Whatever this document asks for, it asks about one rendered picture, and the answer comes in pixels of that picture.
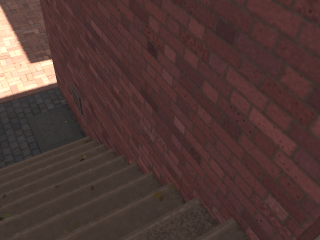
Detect stairs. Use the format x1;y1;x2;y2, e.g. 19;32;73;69
0;136;250;240

